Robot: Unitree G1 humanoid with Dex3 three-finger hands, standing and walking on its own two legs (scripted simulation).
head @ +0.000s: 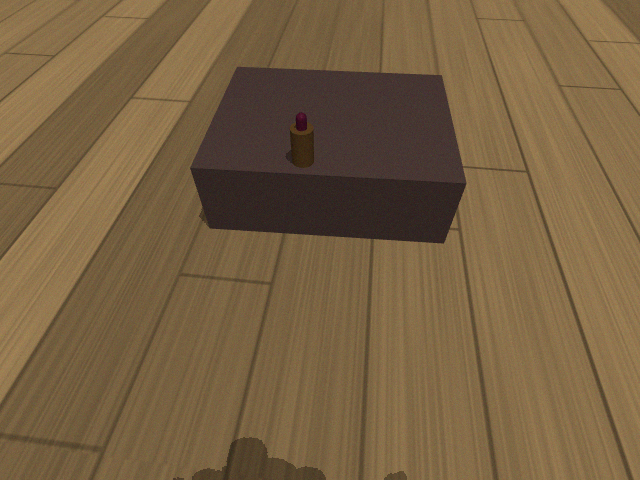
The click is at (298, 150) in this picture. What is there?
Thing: necked bottle
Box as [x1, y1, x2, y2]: [290, 113, 313, 167]
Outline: 298,113 296,115 296,121 290,126 292,162 296,166 305,167 313,162 313,128 312,125 306,121 305,115 303,113
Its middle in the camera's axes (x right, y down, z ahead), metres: -0.06 -0.38 +1.39
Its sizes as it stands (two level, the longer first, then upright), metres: 0.082 0.082 0.198
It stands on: a support 0.33 m high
